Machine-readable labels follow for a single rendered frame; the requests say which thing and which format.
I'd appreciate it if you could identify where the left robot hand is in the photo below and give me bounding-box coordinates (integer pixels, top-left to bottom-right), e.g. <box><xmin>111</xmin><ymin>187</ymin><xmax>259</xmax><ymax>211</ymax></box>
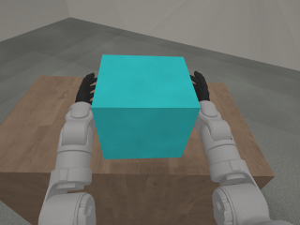
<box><xmin>75</xmin><ymin>72</ymin><xmax>98</xmax><ymax>105</ymax></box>

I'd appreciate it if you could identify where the carton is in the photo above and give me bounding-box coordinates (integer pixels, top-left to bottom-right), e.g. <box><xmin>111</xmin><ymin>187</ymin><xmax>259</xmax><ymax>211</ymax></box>
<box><xmin>91</xmin><ymin>54</ymin><xmax>201</xmax><ymax>159</ymax></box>

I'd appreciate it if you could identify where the right robot upper arm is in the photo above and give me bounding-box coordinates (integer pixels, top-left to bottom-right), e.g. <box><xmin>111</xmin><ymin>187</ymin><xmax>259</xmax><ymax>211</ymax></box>
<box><xmin>212</xmin><ymin>183</ymin><xmax>293</xmax><ymax>225</ymax></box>

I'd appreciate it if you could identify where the right robot hand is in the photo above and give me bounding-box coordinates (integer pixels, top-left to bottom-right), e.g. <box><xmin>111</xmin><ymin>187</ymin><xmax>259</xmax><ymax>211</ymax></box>
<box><xmin>189</xmin><ymin>70</ymin><xmax>210</xmax><ymax>102</ymax></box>

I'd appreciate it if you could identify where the pedestal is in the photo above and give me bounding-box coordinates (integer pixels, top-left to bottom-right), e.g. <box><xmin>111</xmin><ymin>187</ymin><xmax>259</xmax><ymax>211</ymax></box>
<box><xmin>0</xmin><ymin>75</ymin><xmax>275</xmax><ymax>225</ymax></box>

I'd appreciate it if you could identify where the left robot upper arm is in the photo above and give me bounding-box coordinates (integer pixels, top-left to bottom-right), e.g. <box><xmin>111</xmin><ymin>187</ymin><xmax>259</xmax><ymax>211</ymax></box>
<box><xmin>38</xmin><ymin>192</ymin><xmax>97</xmax><ymax>225</ymax></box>

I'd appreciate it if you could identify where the robot left forearm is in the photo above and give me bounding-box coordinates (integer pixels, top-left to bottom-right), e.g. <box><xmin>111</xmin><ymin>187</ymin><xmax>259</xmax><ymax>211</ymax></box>
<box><xmin>37</xmin><ymin>101</ymin><xmax>95</xmax><ymax>225</ymax></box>

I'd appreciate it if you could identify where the robot right forearm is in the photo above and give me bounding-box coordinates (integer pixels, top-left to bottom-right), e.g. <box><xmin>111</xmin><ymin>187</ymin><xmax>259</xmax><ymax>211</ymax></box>
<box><xmin>193</xmin><ymin>100</ymin><xmax>270</xmax><ymax>217</ymax></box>

